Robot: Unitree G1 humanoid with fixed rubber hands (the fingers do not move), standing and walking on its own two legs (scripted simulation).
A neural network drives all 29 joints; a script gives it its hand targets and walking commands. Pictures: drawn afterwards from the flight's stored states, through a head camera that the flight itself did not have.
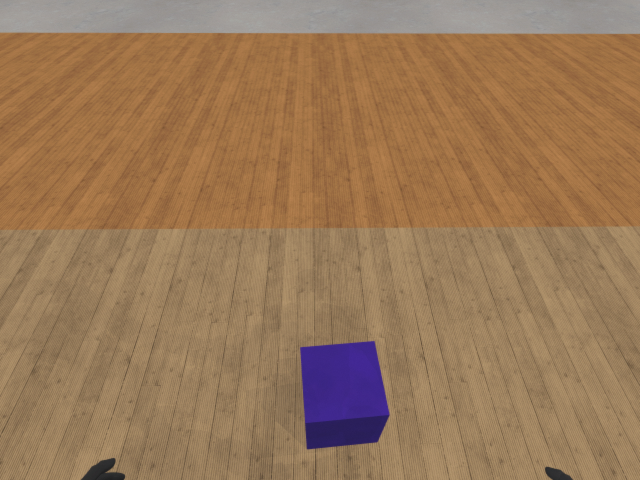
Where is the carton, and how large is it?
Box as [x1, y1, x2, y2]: [300, 341, 389, 448]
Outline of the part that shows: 374,341 300,347 307,448 377,441 389,414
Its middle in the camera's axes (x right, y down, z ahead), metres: +0.06 +0.45 +1.11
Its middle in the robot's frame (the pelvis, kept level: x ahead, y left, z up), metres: +0.46 -0.05 -0.66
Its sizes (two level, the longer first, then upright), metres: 0.210 0.200 0.250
